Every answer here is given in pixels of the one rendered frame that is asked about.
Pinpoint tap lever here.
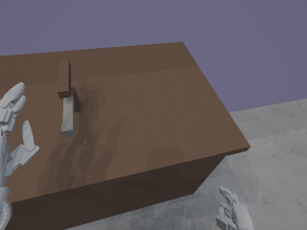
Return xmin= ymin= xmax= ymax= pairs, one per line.
xmin=61 ymin=95 xmax=76 ymax=138

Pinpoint robot left hand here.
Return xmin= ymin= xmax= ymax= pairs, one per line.
xmin=0 ymin=82 xmax=39 ymax=187

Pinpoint robot left forearm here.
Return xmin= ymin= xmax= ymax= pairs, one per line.
xmin=0 ymin=186 xmax=12 ymax=230

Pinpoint robot right hand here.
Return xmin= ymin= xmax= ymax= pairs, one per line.
xmin=216 ymin=186 xmax=254 ymax=230

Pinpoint counter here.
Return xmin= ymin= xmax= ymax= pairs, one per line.
xmin=0 ymin=41 xmax=250 ymax=230

